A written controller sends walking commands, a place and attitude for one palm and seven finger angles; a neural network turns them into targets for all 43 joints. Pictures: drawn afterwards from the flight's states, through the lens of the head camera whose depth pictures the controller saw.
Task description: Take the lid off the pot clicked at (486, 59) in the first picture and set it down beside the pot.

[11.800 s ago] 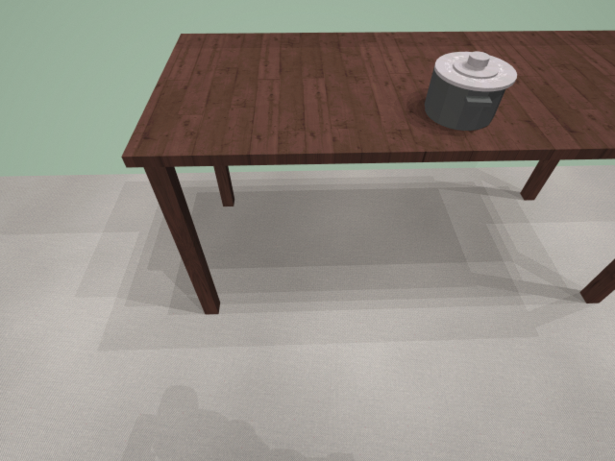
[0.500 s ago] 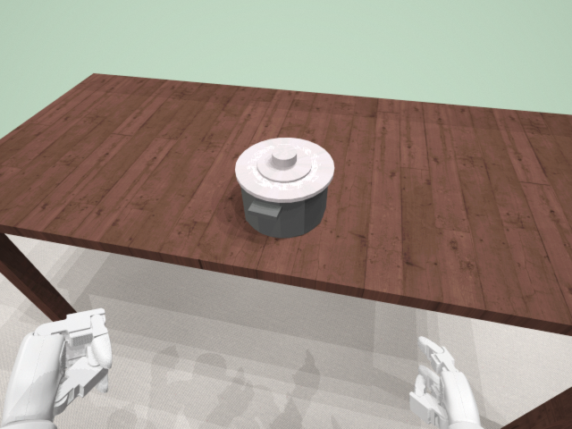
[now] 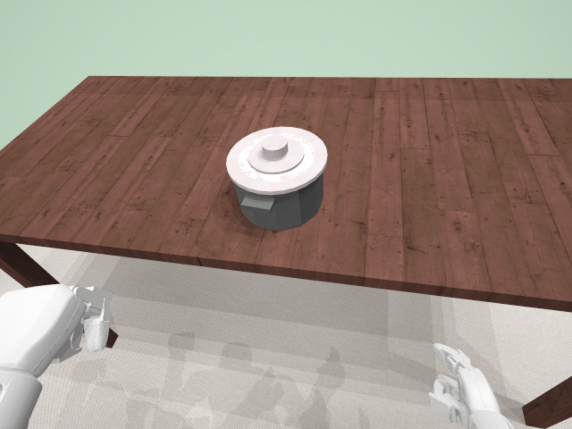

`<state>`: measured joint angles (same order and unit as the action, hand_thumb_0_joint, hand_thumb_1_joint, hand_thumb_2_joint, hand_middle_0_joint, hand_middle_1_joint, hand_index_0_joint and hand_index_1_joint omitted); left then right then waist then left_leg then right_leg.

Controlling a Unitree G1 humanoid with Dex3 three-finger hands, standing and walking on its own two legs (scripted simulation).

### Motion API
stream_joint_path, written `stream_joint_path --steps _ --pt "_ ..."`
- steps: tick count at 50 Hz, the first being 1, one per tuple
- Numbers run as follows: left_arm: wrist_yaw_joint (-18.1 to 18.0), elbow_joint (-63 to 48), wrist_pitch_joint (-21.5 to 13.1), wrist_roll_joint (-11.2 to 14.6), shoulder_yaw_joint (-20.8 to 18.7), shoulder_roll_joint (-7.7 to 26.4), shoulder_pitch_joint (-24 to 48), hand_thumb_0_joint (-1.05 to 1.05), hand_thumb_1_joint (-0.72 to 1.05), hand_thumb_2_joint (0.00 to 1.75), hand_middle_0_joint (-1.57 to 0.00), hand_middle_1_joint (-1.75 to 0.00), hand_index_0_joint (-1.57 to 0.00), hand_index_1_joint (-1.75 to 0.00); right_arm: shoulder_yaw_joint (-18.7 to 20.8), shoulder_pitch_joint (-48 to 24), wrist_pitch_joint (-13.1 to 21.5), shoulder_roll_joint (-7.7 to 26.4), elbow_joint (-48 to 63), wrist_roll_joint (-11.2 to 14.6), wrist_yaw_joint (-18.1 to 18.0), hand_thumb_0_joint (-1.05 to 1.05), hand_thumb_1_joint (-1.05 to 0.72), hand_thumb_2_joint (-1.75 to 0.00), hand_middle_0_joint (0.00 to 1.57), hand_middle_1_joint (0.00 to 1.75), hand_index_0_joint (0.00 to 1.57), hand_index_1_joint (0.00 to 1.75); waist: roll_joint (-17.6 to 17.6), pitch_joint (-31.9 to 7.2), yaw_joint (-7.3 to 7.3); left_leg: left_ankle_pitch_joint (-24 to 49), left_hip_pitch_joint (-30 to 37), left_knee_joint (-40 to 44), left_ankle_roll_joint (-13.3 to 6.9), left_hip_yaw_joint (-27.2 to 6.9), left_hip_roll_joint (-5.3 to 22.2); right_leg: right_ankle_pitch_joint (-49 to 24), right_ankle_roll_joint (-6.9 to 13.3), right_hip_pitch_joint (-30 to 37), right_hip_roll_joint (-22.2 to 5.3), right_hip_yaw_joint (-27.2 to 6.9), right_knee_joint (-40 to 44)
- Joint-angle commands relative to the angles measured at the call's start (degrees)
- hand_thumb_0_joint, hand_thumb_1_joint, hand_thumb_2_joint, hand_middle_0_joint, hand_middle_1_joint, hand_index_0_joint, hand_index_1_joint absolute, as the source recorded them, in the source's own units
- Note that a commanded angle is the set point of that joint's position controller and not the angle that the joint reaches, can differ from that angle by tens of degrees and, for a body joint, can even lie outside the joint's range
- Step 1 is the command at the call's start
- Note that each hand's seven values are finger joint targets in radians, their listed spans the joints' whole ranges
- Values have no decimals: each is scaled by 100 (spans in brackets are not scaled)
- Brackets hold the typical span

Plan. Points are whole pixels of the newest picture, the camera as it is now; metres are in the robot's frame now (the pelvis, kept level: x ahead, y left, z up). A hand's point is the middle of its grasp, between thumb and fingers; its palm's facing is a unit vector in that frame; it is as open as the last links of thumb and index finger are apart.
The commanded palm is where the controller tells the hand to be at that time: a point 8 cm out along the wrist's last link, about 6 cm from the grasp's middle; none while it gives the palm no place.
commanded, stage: reach forward and open the fingers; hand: left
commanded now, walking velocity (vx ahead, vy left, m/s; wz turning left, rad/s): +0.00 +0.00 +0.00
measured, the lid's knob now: (274, 146) +0.53 +0.09 +0.12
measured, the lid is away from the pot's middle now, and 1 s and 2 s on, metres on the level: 0.01 0.01 0.01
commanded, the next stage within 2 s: move the open hand above the knob in 0.86 s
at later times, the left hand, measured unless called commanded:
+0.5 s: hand (68, 299) +0.21 +0.27 +0.15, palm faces -0.18 +0.01 -0.98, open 7.1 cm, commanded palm +0.19 +0.26 +0.21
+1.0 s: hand (83, 244) +0.26 +0.27 +0.18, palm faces -0.13 +0.03 -0.99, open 10.1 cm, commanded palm +0.24 +0.25 +0.25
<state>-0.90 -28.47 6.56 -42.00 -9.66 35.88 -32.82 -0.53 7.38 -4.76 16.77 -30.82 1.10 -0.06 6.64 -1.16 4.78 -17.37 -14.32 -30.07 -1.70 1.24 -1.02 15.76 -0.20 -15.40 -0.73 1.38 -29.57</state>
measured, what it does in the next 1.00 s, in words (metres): stands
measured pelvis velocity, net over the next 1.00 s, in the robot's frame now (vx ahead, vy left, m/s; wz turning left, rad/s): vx -0.04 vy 0.01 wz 0.04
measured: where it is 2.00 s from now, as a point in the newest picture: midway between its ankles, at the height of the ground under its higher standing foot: outside the picture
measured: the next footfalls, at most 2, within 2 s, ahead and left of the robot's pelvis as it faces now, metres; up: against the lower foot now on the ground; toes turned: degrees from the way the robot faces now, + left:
none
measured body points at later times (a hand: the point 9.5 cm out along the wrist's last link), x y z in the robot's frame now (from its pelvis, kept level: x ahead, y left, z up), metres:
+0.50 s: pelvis -0.03 +0.01 +0.01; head -0.01 -0.04 +0.45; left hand +0.21 +0.27 +0.20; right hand +0.18 -0.20 -0.10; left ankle -0.02 +0.10 -0.74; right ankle +0.00 -0.12 -0.74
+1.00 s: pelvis -0.04 +0.01 +0.00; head -0.03 -0.04 +0.45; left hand +0.26 +0.26 +0.23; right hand +0.17 -0.21 -0.09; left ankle -0.02 +0.10 -0.74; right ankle +0.00 -0.12 -0.74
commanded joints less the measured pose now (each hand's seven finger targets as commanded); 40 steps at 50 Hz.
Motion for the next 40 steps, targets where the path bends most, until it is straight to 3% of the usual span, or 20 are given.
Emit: stream_joint_path --steps 1,4,6,9,10,11,14,15,16,20,21,25,26,28,30,31,32,35,37,40 --pt "618 -805 -164 12 -852 1381 532 0 48 116 -116 -104 -116 -104 199 -824 300 540 1115 121 -81 0 -90 -90 20 30 20 30 -515 -999 -59 1933 194 320 -86 -221 53 -1656 -5 558 -78 17 478" --pt "1135 -552 -423 237 -1060 1773 1039 0 39 120 -113 -93 -113 -93 207 -656 351 583 1060 109 -194 0 -90 -90 20 30 20 30 -759 -877 -105 2072 330 317 -148 -249 -2 -1911 -94 467 -83 76 619" --pt "1412 -567 -635 280 -1201 2067 1612 0 33 122 -110 -86 -110 -86 168 -599 409 577 1076 110 -225 0 -90 -90 20 30 20 30 -585 -1026 -129 2147 477 315 -157 -261 -43 -1927 -102 566 -110 115 658" --pt "1652 -242 -958 410 -1258 2010 1869 0 24 124 -106 -76 -106 -76 187 -506 436 533 1031 76 -244 0 -90 -90 20 30 20 30 -500 -831 -92 2192 641 397 -162 -266 -72 -1762 -110 421 -87 212 823" --pt "1669 -103 -970 420 -1307 1941 1574 0 22 124 -105 -72 -105 -72 213 -547 488 542 1059 100 -188 0 -90 -90 20 30 20 30 -413 -726 -113 2199 683 346 -153 -292 -47 -1795 -71 360 -16 173 854" --pt "1727 128 -1026 432 -1183 1894 1983 0 19 125 -103 -68 -103 -68 186 -441 418 517 964 81 -180 0 -90 -90 20 30 20 30 -621 -671 -147 1990 555 447 -146 -253 -101 -1554 -92 358 -62 260 897" --pt "1707 -151 -1175 399 -1182 2057 2755 0 11 126 -99 -58 -99 -58 220 -551 439 546 995 80 -140 0 -90 -90 20 30 20 30 -239 -878 -86 1909 692 583 -129 -296 -103 -1321 -48 454 -55 244 925" --pt "1666 -95 -1119 337 -1251 2062 2510 0 8 127 -98 -54 -98 -54 231 -642 508 553 1051 85 -87 0 -90 -90 20 30 20 30 -65 -914 -73 1990 762 512 -117 -324 -101 -1411 5 481 28 172 880" --pt "1693 -219 -1158 289 -1150 2128 3027 0 5 127 -97 -51 -97 -51 191 -579 454 508 992 68 -77 0 -90 -90 20 30 20 30 -80 -1136 -71 1986 709 630 -103 -322 -141 -1287 -10 612 -34 244 883" --pt "1723 505 -945 212 -1151 2045 2902 0 -6 131 -92 -36 -92 -36 238 -622 431 578 978 120 36 0 -90 -90 20 30 20 30 -287 -738 -78 1660 583 680 -80 -342 -100 -1041 52 466 93 215 884" --pt "1794 313 -957 191 -904 2030 3606 0 -9 132 -91 -33 -91 -33 199 -688 371 546 973 126 36 0 -90 -90 20 30 20 30 -337 -881 -109 1510 480 836 -71 -327 -123 -844 18 516 29 264 909" --pt "1794 280 -909 185 -991 2138 3679 0 -21 137 -86 -19 -86 -19 220 -709 499 553 1055 133 62 0 -90 -90 20 30 20 30 -116 -1036 -76 1529 767 769 -79 -433 -81 -815 79 547 117 199 801" --pt "1874 316 -910 128 -813 2129 4217 0 -24 138 -85 -15 -85 -15 165 -742 444 513 987 118 56 0 -90 -90 20 30 20 30 -141 -1126 -80 1421 620 925 -65 -422 -96 -680 53 559 59 247 843" --pt "1892 678 -852 135 -736 2069 4390 0 -30 141 -82 -8 -82 -8 180 -696 433 538 966 147 33 0 -90 -90 20 30 20 30 -290 -746 -91 1040 494 1020 -50 -458 -41 -386 49 412 68 260 878" --pt "1859 662 -783 114 -890 2162 4326 0 -30 142 -82 -8 -82 -8 203 -711 466 586 1043 177 72 0 -90 -90 20 30 20 30 -134 -853 -91 1175 638 900 -57 -492 -52 -507 116 451 147 212 764" --pt "1936 585 -796 75 -752 2197 4830 0 -31 142 -82 -8 -82 -8 157 -782 434 536 998 149 75 0 -90 -90 20 30 20 30 -137 -1082 -67 1149 569 1048 -46 -499 -65 -491 95 552 74 241 795" --pt "1951 782 -758 114 -649 2037 4770 0 -31 142 -82 -8 -82 -8 173 -745 442 515 1018 169 69 0 -90 -90 20 30 20 30 -283 -891 -86 1078 537 1012 -44 -476 -43 -428 77 487 87 240 792" --pt "1978 831 -645 105 -652 2023 4766 0 -31 143 -83 -8 -83 -8 197 -737 477 581 1075 210 104 0 -90 -90 20 30 20 30 -143 -865 -133 1039 618 914 -49 -513 -46 -442 122 394 150 198 705" --pt "2071 956 -608 57 -446 2000 5323 0 -31 144 -83 -8 -83 -8 168 -759 436 538 1019 201 80 0 -90 -90 20 30 20 30 -251 -865 -125 830 501 1058 -42 -510 -34 -297 91 415 94 231 747" --pt "2087 1175 -520 8 -691 2237 5308 0 -32 145 -83 -8 -83 -8 176 -700 468 625 1045 214 70 0 -90 -90 20 30 20 30 -174 -894 -147 916 544 903 -60 -503 -65 -355 145 390 149 181 692"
